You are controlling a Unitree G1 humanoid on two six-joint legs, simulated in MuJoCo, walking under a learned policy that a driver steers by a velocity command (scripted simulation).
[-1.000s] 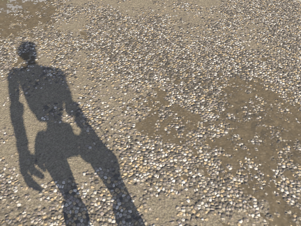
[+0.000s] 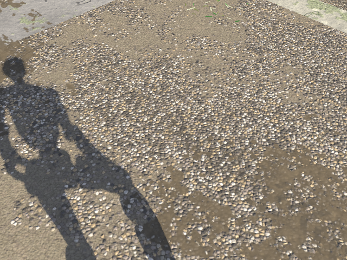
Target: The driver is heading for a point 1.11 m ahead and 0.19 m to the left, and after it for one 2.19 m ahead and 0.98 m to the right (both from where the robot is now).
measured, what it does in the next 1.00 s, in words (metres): walks ahead: right foot, then left foot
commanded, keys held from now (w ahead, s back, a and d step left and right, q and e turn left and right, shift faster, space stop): w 1.00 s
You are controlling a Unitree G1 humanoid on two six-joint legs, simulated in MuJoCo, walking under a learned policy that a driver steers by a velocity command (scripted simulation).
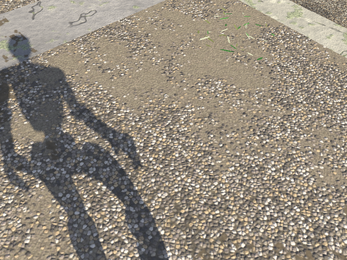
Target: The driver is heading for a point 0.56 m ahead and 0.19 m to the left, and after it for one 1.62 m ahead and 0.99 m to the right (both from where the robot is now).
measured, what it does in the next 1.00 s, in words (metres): walks ahead, turning left: right foot, then left foot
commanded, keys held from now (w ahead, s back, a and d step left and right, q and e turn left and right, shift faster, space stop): w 0.06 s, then w+q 0.76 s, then e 0.18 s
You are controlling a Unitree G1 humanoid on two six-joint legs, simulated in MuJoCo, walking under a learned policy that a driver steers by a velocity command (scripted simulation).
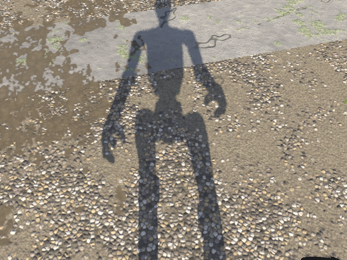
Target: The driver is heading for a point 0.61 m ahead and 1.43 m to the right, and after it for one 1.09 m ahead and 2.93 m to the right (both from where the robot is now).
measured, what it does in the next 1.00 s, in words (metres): walks ahead, turning right: right foot, then left foot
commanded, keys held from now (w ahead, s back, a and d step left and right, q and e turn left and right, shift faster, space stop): e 1.00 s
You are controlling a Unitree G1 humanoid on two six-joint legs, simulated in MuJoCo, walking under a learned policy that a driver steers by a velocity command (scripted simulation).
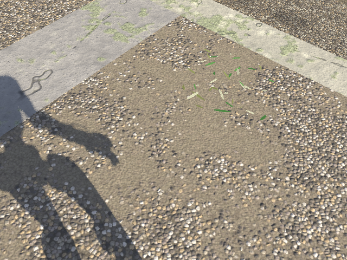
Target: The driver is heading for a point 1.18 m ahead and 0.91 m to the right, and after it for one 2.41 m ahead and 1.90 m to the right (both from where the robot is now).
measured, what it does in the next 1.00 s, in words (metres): steps on the spot, turning right: right foot, then left foot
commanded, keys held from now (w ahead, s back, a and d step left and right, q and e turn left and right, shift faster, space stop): e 1.00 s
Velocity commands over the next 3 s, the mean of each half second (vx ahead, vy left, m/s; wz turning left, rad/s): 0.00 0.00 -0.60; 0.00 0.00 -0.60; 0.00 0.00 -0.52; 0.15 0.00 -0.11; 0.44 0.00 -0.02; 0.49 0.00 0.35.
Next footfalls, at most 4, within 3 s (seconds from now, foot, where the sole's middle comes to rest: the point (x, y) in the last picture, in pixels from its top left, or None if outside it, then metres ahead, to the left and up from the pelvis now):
0.38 right None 0.01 -0.15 -0.77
0.86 left None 0.11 0.04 -0.77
1.28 right None -0.07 -0.16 -0.77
1.70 left None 0.11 -0.01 -0.77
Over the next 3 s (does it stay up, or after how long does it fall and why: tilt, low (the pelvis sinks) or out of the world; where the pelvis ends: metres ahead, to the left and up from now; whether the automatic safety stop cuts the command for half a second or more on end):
stays up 0.34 -0.50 0.00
